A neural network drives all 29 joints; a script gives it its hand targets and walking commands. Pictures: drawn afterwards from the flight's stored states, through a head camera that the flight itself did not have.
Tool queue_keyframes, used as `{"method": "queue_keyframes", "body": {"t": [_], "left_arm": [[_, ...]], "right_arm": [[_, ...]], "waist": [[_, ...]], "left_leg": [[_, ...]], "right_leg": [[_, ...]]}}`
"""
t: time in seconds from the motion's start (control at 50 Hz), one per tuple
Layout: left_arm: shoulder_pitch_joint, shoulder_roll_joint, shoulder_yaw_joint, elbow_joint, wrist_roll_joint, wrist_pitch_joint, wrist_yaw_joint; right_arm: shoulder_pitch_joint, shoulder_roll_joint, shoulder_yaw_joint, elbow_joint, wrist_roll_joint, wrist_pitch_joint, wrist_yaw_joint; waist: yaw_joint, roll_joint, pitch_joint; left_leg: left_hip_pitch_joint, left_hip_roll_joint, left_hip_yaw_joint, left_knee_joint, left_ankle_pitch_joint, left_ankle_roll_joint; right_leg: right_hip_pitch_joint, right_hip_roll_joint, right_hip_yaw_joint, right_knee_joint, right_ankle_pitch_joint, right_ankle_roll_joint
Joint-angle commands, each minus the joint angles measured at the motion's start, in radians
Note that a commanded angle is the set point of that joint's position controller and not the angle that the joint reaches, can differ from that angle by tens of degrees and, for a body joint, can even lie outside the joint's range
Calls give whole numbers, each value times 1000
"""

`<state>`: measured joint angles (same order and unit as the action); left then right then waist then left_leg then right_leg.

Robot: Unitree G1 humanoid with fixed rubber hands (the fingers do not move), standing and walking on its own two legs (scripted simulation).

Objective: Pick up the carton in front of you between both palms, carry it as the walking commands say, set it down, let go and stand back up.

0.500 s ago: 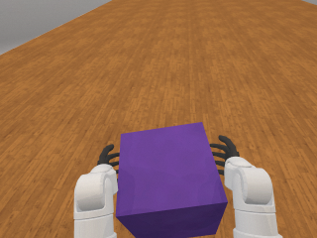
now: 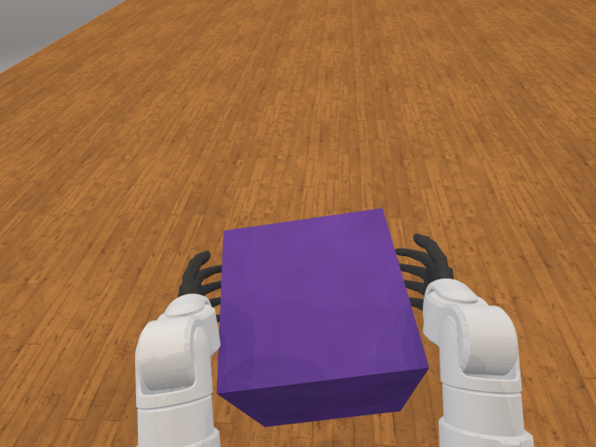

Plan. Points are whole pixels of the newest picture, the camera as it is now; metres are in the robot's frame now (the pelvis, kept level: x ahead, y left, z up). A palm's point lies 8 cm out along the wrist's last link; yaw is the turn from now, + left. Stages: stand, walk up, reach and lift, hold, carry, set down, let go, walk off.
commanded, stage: carry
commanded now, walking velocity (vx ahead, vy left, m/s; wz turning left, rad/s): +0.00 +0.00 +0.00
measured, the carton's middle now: (318, 327) +0.31 +0.00 +0.01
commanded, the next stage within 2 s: hold in 1.82 s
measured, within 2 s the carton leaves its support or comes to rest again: neither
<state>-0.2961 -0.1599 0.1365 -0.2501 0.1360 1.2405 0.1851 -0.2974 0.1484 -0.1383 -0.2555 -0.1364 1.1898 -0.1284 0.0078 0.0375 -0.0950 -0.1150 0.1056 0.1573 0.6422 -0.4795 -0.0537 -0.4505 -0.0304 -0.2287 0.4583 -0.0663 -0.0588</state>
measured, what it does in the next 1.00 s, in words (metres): walks ahead: left foot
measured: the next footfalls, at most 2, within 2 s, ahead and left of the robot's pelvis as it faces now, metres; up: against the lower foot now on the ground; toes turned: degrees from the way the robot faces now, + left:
left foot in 0.18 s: +0.10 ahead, +0.13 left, +0.00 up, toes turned -1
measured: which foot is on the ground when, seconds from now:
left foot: up 0.00-0.16, down 0.18-1.00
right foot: down 0.00-1.00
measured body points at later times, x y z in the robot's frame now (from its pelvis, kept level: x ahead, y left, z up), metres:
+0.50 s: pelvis +0.13 +0.01 +0.01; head +0.09 +0.01 +0.46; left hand +0.41 +0.17 +0.08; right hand +0.42 -0.13 +0.09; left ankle +0.06 +0.12 -0.72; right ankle +0.11 -0.08 -0.72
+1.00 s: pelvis +0.10 +0.01 +0.01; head +0.07 +0.01 +0.46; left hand +0.41 +0.17 +0.04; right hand +0.41 -0.13 +0.05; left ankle +0.06 +0.12 -0.72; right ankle +0.11 -0.08 -0.72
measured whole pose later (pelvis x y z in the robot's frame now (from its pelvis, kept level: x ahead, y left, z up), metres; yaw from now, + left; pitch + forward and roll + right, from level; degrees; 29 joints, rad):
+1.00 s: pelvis +0.10 +0.01 +0.01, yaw +0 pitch +2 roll +0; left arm -0.28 -0.16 0.20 0.27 0.29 0.79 0.02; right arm -0.28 0.16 -0.21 0.26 -0.29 0.75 -0.03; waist 0.00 0.01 -0.13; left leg -0.21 0.05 0.13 0.53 -0.35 0.00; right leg -0.29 -0.07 -0.20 0.55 -0.28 -0.02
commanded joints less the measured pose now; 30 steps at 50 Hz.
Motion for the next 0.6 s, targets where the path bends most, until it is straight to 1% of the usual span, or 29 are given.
{"method": "queue_keyframes", "body": {"t": [0.0,0.02,0.04,0.06,0.08,0.1,0.12,0.14,0.16,0.18,0.2,0.22,0.24,0.3,0.34,0.38,0.46,0.52,0.58], "left_arm": [[-439,-872,-662,8,-444,6,-367],[-458,-905,-664,4,-446,0,-370],[-485,-937,-668,-8,-450,-7,-373],[-513,-962,-672,-22,-457,-12,-375],[-529,-979,-675,-36,-463,-16,-377],[-533,-983,-676,-50,-467,-20,-377],[-535,-982,-681,-66,-470,-23,-376],[-536,-976,-686,-81,-471,-25,-375],[-535,-967,-690,-91,-470,-25,-374],[-530,-958,-693,-91,-467,-23,-375],[-521,-954,-697,-72,-464,-19,-375],[-523,-947,-701,-69,-466,-11,-376],[-514,-936,-698,-48,-462,-5,-376],[-492,-923,-697,14,-448,1,-378],[-497,-924,-695,51,-441,-4,-382],[-512,-936,-697,77,-439,-17,-385],[-528,-973,-696,121,-429,-63,-394],[-522,-990,-686,153,-407,-119,-400],[-521,-998,-685,157,-394,-178,-404]], "right_arm": [[-413,946,719,25,437,62,285],[-444,972,727,22,440,54,288],[-475,994,736,6,445,46,290],[-502,1010,747,-13,453,39,290],[-512,1023,759,-30,459,33,287],[-514,1045,765,-38,465,28,285],[-506,1049,767,-48,464,23,282],[-495,1047,767,-57,461,21,279],[-486,1041,763,-65,458,20,277],[-473,1038,758,-59,453,22,277],[-470,1027,748,-51,446,28,278],[-457,1021,740,-19,436,31,282],[-429,1013,728,12,432,36,286],[-382,1001,706,104,419,39,297],[-388,1003,698,139,414,32,303],[-407,1013,698,156,412,18,307],[-439,1042,704,169,408,-28,317],[-439,1052,698,184,391,-79,327],[-443,1055,697,185,381,-131,334]], "waist": [[15,-251,-446],[11,-210,-430],[8,-184,-393],[7,-194,-375],[6,-193,-383],[8,-198,-401],[6,-189,-416],[0,-171,-421],[-3,-150,-418],[-6,-126,-412],[-3,-91,-389],[0,-21,-364],[-2,1,-355],[-5,4,-332],[-5,-1,-324],[-5,-4,-313],[-5,-16,-307],[-5,-22,-320],[-5,-24,-333]], "left_leg": [[-377,-56,-91,282,-135,-13],[-359,-46,-119,211,-137,5],[-310,-28,-126,94,-129,18],[-258,-34,-112,0,-86,24],[-207,-45,-92,-54,-27,25],[-169,-46,-75,-94,34,25],[-135,-47,-59,-141,111,24],[-88,-41,-45,-216,229,22],[-33,-25,-47,-267,342,20],[-14,22,-74,-287,391,18],[5,67,-109,-276,460,19],[1,89,-112,-200,574,30],[-3,92,-108,-179,634,35],[-24,78,-107,-144,772,36],[-29,70,-100,-122,829,35],[-38,66,-97,-115,845,34],[-41,63,-97,-110,833,39],[-33,59,-99,-103,819,46],[-27,60,-101,-100,790,53]], "right_leg": [[750,-369,415,-34,820,-162],[689,-346,385,-81,668,-139],[598,-323,336,-114,554,-104],[540,-298,294,-139,467,-79],[513,-277,254,-147,398,-63],[500,-265,223,-146,339,-58],[487,-250,194,-132,298,-54],[460,-233,162,-112,270,-43],[419,-213,140,-95,223,-29],[400,-198,117,-84,169,-5],[371,-178,113,-47,154,13],[350,-152,116,-27,193,29],[350,-154,122,4,235,33],[343,-149,125,71,374,40],[330,-144,122,94,421,41],[323,-140,119,103,423,44],[326,-137,119,109,413,47],[333,-136,120,119,398,43],[334,-136,122,123,355,40]]}}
